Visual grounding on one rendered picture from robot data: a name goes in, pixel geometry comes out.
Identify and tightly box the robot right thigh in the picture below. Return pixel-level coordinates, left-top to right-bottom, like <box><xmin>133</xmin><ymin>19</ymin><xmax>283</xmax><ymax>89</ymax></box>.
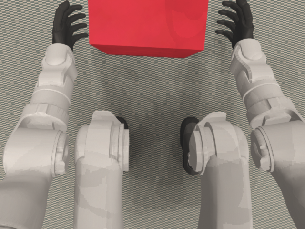
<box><xmin>190</xmin><ymin>121</ymin><xmax>253</xmax><ymax>229</ymax></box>

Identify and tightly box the left robot forearm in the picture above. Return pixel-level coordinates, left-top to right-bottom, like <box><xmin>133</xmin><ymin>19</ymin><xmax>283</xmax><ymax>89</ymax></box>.
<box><xmin>2</xmin><ymin>43</ymin><xmax>78</xmax><ymax>172</ymax></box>

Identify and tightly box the robot right upper arm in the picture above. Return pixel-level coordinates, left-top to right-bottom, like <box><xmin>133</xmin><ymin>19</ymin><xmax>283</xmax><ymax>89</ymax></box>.
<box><xmin>250</xmin><ymin>120</ymin><xmax>305</xmax><ymax>229</ymax></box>

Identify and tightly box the right robot hand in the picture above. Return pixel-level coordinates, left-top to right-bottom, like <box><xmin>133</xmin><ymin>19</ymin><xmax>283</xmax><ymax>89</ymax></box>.
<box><xmin>215</xmin><ymin>0</ymin><xmax>254</xmax><ymax>49</ymax></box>

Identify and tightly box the right robot shin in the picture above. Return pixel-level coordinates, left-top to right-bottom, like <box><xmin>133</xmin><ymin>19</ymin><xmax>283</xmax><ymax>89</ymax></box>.
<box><xmin>188</xmin><ymin>112</ymin><xmax>249</xmax><ymax>169</ymax></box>

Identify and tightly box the right robot forearm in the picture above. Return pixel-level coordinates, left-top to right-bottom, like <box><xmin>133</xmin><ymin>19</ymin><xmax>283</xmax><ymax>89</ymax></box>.
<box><xmin>229</xmin><ymin>38</ymin><xmax>305</xmax><ymax>130</ymax></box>

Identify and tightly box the robot left upper arm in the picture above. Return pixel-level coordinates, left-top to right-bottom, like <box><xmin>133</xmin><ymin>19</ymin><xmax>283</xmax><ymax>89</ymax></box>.
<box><xmin>0</xmin><ymin>127</ymin><xmax>70</xmax><ymax>229</ymax></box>

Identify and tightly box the left robot hand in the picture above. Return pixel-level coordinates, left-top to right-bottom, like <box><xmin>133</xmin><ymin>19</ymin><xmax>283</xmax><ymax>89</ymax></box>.
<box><xmin>52</xmin><ymin>0</ymin><xmax>89</xmax><ymax>51</ymax></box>

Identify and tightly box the carton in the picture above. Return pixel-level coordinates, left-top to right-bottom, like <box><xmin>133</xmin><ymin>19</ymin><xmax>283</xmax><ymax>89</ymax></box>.
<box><xmin>88</xmin><ymin>0</ymin><xmax>209</xmax><ymax>58</ymax></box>

